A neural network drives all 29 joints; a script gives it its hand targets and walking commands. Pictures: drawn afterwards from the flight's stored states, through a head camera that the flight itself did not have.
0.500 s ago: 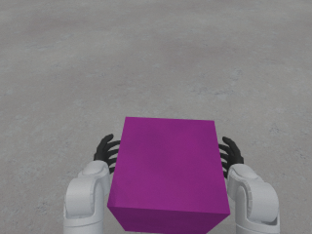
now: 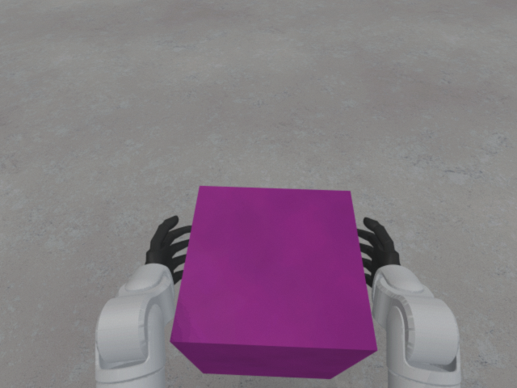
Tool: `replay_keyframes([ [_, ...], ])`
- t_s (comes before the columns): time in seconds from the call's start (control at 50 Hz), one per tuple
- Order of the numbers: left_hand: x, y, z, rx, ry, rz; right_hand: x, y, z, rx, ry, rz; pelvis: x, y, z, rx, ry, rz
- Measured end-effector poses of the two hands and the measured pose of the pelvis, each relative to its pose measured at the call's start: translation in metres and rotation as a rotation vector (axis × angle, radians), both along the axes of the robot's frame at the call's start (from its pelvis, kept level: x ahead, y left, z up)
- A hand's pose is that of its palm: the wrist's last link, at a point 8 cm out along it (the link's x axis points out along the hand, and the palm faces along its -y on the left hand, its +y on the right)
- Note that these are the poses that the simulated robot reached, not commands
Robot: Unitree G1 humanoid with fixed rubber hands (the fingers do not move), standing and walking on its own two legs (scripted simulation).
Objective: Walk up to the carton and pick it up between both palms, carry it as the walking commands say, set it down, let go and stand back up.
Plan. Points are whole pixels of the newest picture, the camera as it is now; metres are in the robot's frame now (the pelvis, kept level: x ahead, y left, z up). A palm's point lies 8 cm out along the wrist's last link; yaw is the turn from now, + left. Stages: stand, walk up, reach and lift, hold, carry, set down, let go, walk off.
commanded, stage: carry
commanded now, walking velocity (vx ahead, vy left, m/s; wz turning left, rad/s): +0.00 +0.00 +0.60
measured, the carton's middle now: (270, 290) +0.28 +0.00 +0.01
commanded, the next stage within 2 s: none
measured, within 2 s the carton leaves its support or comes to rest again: neither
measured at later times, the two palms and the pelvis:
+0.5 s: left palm out of the picture +0.13 +0.28 +0.06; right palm (271, 299) +0.24 +0.00 +0.06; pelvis -0.06 +0.03 +0.00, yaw +20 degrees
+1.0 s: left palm out of the picture +0.04 +0.26 +0.09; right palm (267, 325) +0.20 +0.01 +0.08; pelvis -0.10 -0.01 +0.01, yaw +36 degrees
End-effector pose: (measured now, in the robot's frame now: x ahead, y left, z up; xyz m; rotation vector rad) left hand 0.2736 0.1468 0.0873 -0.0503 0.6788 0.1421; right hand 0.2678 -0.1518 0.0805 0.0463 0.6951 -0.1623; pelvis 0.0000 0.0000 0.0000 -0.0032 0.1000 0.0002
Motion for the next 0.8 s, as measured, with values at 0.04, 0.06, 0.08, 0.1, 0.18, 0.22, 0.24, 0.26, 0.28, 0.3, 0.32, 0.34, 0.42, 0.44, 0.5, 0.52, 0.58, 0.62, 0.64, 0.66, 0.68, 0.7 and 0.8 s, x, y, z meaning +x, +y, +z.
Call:
replay_keyframes([
  [0.04, -0.008, -0.005, 0.0, 0.018, 0.0, 0.002, -0.005, -0.005, -0.003, 0.016, -0.001, 0.004, -0.005, -0.005, -0.003, 0.001, -0.009, 0.02],
  [0.06, -0.012, -0.007, 0.0, 0.027, 0.01, 0.002, -0.009, -0.007, -0.005, 0.021, 0.01, 0.007, -0.006, -0.007, -0.002, 0.003, -0.013, 0.041],
  [0.08, -0.017, -0.007, -0.002, 0.029, 0.025, 0.007, -0.012, -0.007, -0.007, 0.021, 0.024, 0.014, -0.008, -0.009, -0.001, 0.011, -0.017, 0.063],
  [0.1, -0.022, -0.007, -0.003, 0.03, 0.039, 0.014, -0.014, -0.006, -0.007, 0.021, 0.038, 0.023, -0.01, -0.011, 0.001, 0.019, -0.022, 0.08],
  [0.18, -0.039, 0.006, 0.001, 0.035, 0.044, 0.069, -0.013, 0.006, -0.003, 0.032, 0.041, 0.075, -0.019, -0.012, 0.005, 0.042, -0.03, 0.137],
  [0.22, -0.046, 0.017, 0.005, 0.035, 0.028, 0.108, -0.01, 0.019, 0.0, 0.035, 0.025, 0.111, -0.024, -0.01, 0.005, 0.051, -0.025, 0.169],
  [0.24, -0.05, 0.024, 0.006, 0.032, 0.022, 0.13, -0.008, 0.027, 0.001, 0.035, 0.019, 0.13, -0.027, -0.008, 0.005, 0.055, -0.022, 0.185],
  [0.26, -0.055, 0.032, 0.006, 0.03, 0.019, 0.151, -0.006, 0.035, 0.002, 0.034, 0.016, 0.151, -0.029, -0.006, 0.005, 0.058, -0.019, 0.201],
  [0.28, -0.061, 0.041, 0.005, 0.027, 0.019, 0.174, -0.005, 0.045, 0.002, 0.031, 0.016, 0.172, -0.032, -0.003, 0.005, 0.059, -0.016, 0.218],
  [0.3, -0.067, 0.05, 0.003, 0.023, 0.021, 0.197, -0.005, 0.055, 0.001, 0.028, 0.019, 0.194, -0.034, 0.001, 0.004, 0.06, -0.013, 0.234],
  [0.32, -0.074, 0.06, 0.001, 0.018, 0.024, 0.22, -0.005, 0.067, 0.0, 0.024, 0.022, 0.217, -0.037, 0.005, 0.003, 0.058, -0.011, 0.251],
  [0.34, -0.082, 0.07, -0.002, 0.012, 0.028, 0.243, -0.006, 0.079, -0.001, 0.018, 0.025, 0.241, -0.04, 0.01, 0.001, 0.055, -0.009, 0.266],
  [0.42, -0.112, 0.11, -0.02, -0.033, 0.04, 0.338, -0.012, 0.126, -0.012, -0.025, 0.038, 0.336, -0.052, 0.026, -0.007, 0.044, -0.008, 0.313],
  [0.44, -0.121, 0.117, -0.024, -0.045, 0.056, 0.359, -0.016, 0.134, -0.014, -0.036, 0.053, 0.357, -0.055, 0.028, -0.005, 0.035, -0.011, 0.322],
  [0.5, -0.142, 0.129, -0.028, -0.061, 0.082, 0.4, -0.026, 0.151, -0.016, -0.055, 0.08, 0.401, -0.065, 0.032, 0.0, 0.013, -0.016, 0.347],
  [0.52, -0.147, 0.132, -0.026, -0.06, 0.079, 0.41, -0.029, 0.154, -0.015, -0.055, 0.076, 0.41, -0.068, 0.033, 0.001, 0.007, -0.016, 0.357],
  [0.58, -0.156, 0.137, -0.016, -0.051, 0.044, 0.426, -0.034, 0.16, -0.007, -0.046, 0.041, 0.425, -0.075, 0.034, 0.003, 0.003, -0.011, 0.382],
  [0.62, -0.159, 0.136, -0.009, -0.042, 0.018, 0.428, -0.037, 0.16, -0.001, -0.038, 0.015, 0.427, -0.078, 0.033, 0.004, 0.003, -0.005, 0.397],
  [0.64, -0.16, 0.135, -0.006, -0.038, 0.009, 0.427, -0.038, 0.159, 0.002, -0.035, 0.005, 0.427, -0.08, 0.032, 0.004, 0.003, -0.002, 0.404],
  [0.66, -0.162, 0.133, -0.004, -0.032, 0.003, 0.426, -0.039, 0.157, 0.003, -0.031, -0.001, 0.427, -0.08, 0.031, 0.004, 0.002, 0.001, 0.411],
  [0.68, -0.163, 0.131, -0.002, -0.027, 0.0, 0.425, -0.041, 0.155, 0.005, -0.028, -0.004, 0.427, -0.081, 0.029, 0.004, 0.001, 0.004, 0.418],
  [0.7, -0.164, 0.128, 0.0, -0.021, -0.001, 0.424, -0.042, 0.152, 0.005, -0.023, -0.006, 0.427, -0.082, 0.027, 0.004, 0.0, 0.006, 0.425],
  [0.8, -0.174, 0.111, 0.003, 0.012, 0.003, 0.437, -0.046, 0.137, 0.001, 0.007, -0.001, 0.443, -0.084, 0.01, 0.0, 0.007, 0.009, 0.467],
])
